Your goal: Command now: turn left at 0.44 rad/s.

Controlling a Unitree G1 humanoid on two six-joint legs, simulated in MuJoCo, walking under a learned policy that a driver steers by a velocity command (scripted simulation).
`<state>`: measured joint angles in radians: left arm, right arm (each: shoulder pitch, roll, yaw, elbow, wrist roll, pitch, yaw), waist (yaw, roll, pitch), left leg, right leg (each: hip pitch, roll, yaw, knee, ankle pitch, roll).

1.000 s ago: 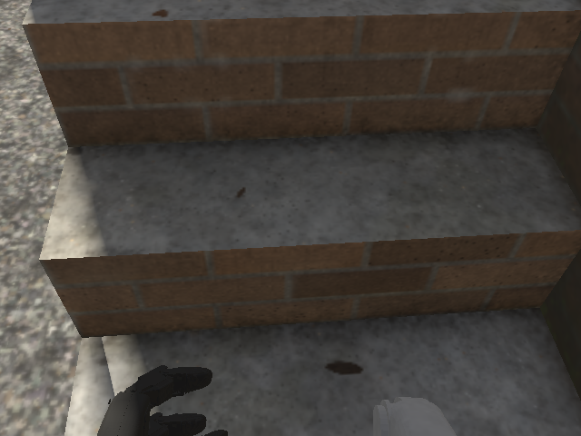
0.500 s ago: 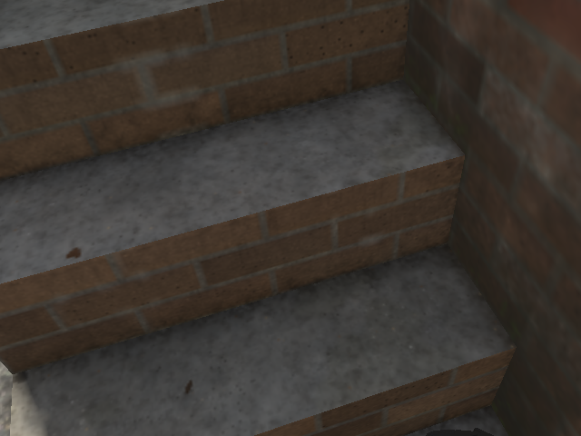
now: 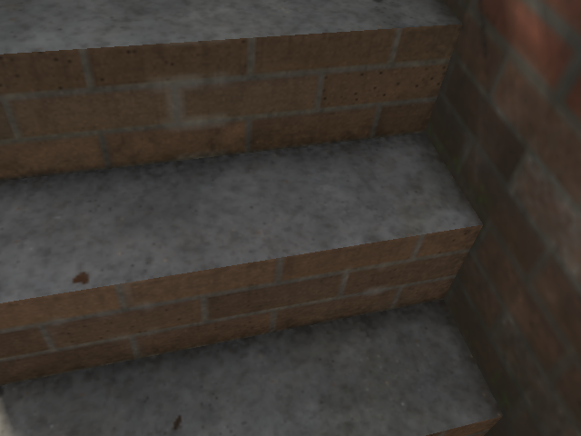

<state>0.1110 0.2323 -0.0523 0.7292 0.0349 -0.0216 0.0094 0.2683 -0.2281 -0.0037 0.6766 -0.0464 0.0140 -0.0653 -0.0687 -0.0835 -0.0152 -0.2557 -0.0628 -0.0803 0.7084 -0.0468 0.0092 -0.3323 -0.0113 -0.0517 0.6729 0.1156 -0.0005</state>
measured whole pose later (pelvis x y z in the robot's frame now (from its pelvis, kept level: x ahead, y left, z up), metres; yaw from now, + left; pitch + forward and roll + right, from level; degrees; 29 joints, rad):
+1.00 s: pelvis -0.16 -0.02 -0.07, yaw +18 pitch -1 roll +5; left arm 0.50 0.17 0.06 0.82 -0.01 0.09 0.09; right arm 0.14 -0.11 0.06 0.63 0.01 -0.01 -0.05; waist 0.12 -0.04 -0.06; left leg -0.35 -0.02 0.11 0.74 -0.45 0.01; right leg -0.53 0.01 0.12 1.67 -0.56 0.09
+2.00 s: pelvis -0.14 -0.16 -0.12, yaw +4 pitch +2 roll -1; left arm 0.20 0.14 -0.03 0.64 0.07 0.00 0.03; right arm 0.23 -0.19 -0.01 0.59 0.00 0.01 -0.06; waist -0.02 0.10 -0.03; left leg -0.77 -0.02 -0.13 1.54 -0.51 -0.06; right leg -0.45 -0.08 -0.12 1.12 -0.61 -0.02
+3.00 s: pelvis -0.33 -0.15 -0.25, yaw +27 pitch +3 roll -1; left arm 0.15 0.19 -0.03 0.60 -0.07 -0.01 0.01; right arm 0.23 -0.14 0.03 0.71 -0.04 -0.02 0.02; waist 0.02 -0.06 0.02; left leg -0.34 -0.01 0.04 0.59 -0.32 0.12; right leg -0.73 0.01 0.00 1.79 -0.46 0.01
